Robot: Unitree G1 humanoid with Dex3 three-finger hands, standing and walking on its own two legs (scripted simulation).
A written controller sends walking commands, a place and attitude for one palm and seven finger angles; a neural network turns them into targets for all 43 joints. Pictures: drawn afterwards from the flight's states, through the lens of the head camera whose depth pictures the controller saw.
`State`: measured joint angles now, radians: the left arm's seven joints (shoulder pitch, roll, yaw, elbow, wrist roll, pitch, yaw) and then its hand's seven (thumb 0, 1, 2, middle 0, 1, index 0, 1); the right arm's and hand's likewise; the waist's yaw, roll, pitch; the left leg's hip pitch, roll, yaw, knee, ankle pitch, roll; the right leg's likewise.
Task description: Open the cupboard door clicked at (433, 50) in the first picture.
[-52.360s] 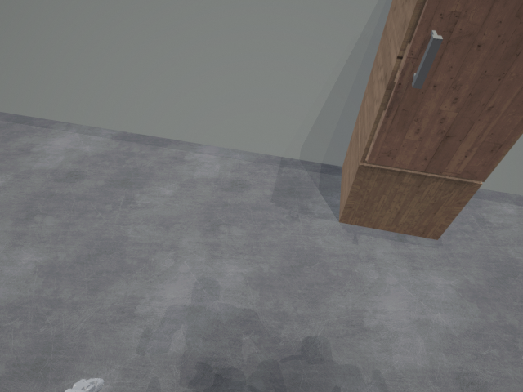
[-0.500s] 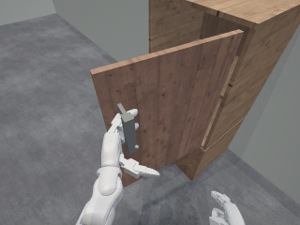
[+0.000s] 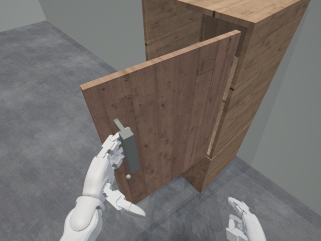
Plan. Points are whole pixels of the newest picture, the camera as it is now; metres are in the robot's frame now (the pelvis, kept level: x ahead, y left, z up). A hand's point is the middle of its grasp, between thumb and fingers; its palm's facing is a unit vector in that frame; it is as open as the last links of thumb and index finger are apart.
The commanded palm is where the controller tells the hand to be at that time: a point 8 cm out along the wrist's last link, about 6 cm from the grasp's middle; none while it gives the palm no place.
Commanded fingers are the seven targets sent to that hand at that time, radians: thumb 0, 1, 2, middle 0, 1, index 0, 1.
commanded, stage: slide the hand sideways off the handle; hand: left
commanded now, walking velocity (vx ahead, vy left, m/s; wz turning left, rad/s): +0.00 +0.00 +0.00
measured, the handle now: (126, 146) +0.31 +0.10 +0.10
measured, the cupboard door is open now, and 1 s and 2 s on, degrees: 82 81 81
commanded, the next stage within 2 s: draw the hand back to the body in 0.60 s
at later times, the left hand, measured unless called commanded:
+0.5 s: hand (98, 190) +0.21 +0.15 +0.09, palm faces -0.04 -1.00 -0.06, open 16.0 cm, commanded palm +0.17 +0.22 +0.10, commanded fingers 0.00 -0.50 0.30 -0.15 -0.30 -0.15 -0.30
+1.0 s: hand (67, 193) +0.19 +0.20 +0.11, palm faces -0.03 -1.00 -0.06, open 16.3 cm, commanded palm +0.16 +0.25 +0.12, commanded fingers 0.00 -0.50 0.30 -0.15 -0.30 -0.15 -0.30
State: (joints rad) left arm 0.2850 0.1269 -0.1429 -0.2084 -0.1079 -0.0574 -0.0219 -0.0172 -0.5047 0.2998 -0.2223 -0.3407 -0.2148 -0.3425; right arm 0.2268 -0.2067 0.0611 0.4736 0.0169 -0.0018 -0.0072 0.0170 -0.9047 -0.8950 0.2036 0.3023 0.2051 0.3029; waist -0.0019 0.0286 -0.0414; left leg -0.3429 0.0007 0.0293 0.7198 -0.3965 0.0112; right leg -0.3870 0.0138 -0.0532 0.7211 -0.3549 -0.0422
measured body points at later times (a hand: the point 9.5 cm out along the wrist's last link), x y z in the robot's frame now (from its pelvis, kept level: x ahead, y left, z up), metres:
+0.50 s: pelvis +0.01 -0.02 +0.00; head +0.01 -0.04 +0.45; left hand +0.20 +0.20 +0.10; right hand +0.19 -0.25 -0.08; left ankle -0.01 +0.11 -0.72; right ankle +0.02 -0.09 -0.72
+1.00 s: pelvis +0.00 +0.02 +0.00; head -0.01 +0.02 +0.45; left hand +0.19 +0.25 +0.11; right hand +0.20 -0.19 -0.06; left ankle -0.01 +0.11 -0.72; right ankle +0.02 -0.09 -0.72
